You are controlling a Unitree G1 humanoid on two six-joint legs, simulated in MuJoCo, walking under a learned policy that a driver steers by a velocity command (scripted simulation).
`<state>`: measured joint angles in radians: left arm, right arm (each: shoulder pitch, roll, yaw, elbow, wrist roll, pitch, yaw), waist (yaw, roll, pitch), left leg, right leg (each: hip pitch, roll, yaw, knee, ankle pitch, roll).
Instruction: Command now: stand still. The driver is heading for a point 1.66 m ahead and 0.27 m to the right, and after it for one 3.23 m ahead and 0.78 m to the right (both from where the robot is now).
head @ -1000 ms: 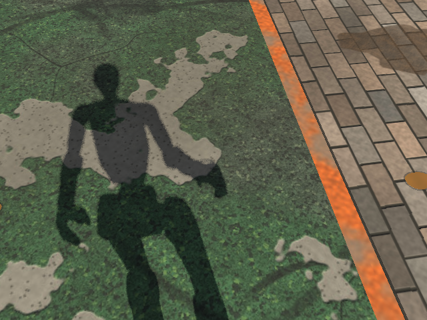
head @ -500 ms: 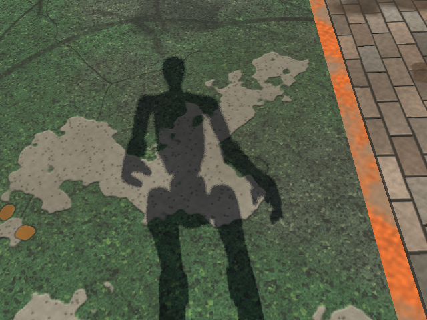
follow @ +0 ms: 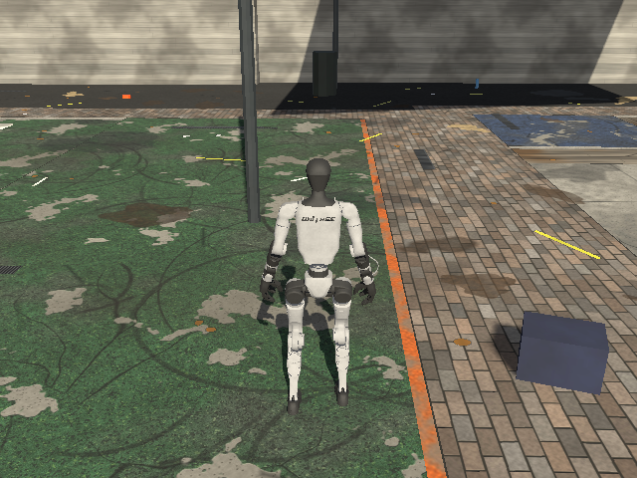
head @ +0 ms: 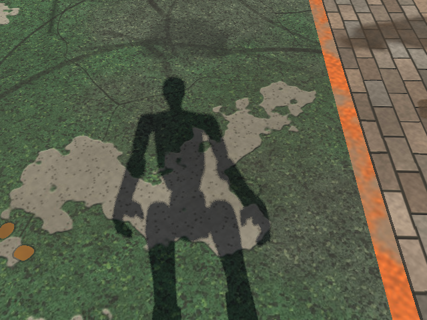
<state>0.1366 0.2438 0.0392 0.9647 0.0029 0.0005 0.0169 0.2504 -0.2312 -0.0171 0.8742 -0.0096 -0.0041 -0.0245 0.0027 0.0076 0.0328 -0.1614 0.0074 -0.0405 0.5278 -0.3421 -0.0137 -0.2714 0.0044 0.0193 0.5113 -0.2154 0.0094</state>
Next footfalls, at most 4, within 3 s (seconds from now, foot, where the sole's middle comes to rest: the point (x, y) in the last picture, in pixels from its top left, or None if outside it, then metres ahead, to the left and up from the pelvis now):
1.22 left None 0.45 0.12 -0.77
1.76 right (259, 249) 0.76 -0.12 -0.77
2.30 left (193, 178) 1.08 0.12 -0.77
2.82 right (251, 176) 1.09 -0.12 -0.77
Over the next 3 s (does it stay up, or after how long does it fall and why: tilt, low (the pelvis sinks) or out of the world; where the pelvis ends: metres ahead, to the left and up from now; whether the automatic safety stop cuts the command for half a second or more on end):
stays up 1.06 -0.02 0.01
